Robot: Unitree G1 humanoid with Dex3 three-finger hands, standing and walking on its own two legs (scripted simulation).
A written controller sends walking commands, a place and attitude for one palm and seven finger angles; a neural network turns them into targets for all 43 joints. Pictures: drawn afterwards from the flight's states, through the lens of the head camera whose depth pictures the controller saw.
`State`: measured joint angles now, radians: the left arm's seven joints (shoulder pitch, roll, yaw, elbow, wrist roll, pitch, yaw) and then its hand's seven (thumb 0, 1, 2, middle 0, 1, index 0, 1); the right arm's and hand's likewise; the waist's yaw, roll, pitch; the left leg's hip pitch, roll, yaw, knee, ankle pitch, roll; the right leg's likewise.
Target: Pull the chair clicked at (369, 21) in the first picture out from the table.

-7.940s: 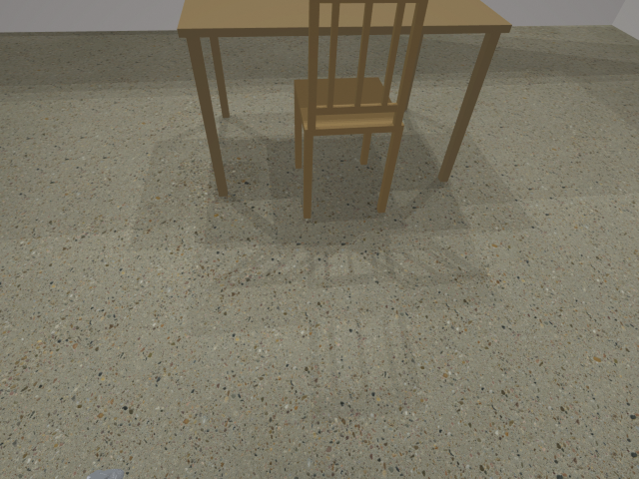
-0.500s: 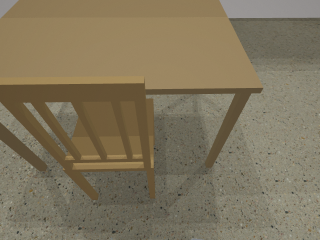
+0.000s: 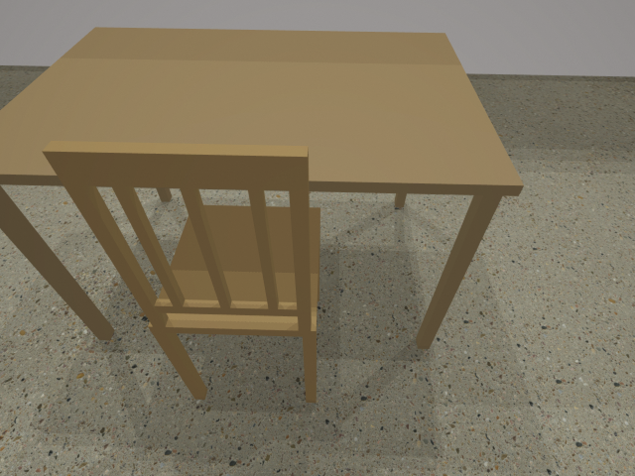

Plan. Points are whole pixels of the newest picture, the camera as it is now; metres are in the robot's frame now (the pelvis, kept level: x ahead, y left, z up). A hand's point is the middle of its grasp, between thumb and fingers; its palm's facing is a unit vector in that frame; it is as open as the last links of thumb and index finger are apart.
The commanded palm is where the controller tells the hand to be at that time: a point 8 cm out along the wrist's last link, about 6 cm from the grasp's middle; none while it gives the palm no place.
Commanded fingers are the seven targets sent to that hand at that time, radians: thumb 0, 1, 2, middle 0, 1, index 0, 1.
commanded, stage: come to a stop and stand still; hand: left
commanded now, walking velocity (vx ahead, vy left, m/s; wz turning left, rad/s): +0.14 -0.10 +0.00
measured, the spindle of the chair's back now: (210, 254) +0.47 +0.25 -0.06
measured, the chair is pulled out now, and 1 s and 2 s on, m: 0.00 0.00 0.00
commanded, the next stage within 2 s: look again from close up in 0.22 s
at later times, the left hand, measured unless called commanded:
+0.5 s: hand out of the picture +0.00 +0.17 -0.18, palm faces +0.00 -0.98 -0.19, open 7.3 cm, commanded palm none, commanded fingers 0.00 0.90 0.90 -0.20 -0.30 -0.20 -0.30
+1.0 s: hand out of the picture +0.01 +0.18 -0.17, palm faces +0.02 -0.98 -0.20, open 7.3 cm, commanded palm none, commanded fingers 0.00 0.90 0.90 -0.20 -0.30 -0.20 -0.30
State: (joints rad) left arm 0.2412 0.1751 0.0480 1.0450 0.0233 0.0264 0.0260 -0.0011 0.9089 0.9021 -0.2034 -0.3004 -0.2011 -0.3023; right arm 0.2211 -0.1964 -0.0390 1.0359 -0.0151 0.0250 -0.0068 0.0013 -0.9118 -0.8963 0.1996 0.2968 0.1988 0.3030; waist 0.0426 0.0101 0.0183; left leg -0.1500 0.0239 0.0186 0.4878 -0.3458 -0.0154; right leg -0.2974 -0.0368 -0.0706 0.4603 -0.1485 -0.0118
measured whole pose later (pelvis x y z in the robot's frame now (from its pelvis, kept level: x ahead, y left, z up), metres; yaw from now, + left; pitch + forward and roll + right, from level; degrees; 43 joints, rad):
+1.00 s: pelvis +0.01 +0.01 +0.00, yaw -1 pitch -2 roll +0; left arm 0.29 0.15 0.00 1.11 0.01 -0.02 0.04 0.00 0.91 0.90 -0.20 -0.30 -0.20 -0.30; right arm 0.28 -0.15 0.02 1.14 -0.01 -0.03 -0.03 0.00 -0.92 -0.90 0.20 0.30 0.20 0.30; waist 0.00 0.01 0.02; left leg -0.12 -0.01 0.05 0.46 -0.31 0.02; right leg -0.17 0.00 -0.04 0.49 -0.29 -0.02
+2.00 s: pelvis -0.06 +0.00 -0.10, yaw +1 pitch +15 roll -2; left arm 0.33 0.21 0.16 0.00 -0.25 -0.29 -0.20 0.00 0.10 0.56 -0.12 -0.17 -0.12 -0.18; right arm 0.27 -0.20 0.02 0.58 0.01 -0.25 -0.04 0.01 -0.90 -0.90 0.21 0.30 0.21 0.30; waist 0.01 0.03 -0.15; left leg -0.94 0.01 -0.01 1.22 -0.54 0.01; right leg -0.94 -0.01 -0.11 1.17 -0.49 -0.05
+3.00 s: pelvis -0.05 +0.03 -0.08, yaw +1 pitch +14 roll -3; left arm 0.28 0.26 0.22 0.06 -0.28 -0.33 -0.27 -0.02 -0.50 0.30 -0.06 -0.08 -0.06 -0.08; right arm 0.25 -0.25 0.02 0.55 0.01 -0.23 -0.04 0.01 -0.90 -0.90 0.21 0.30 0.20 0.30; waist -0.01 0.02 -0.14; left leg -0.88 0.00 -0.01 1.16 -0.53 0.04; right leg -0.86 -0.01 -0.10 1.08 -0.47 -0.01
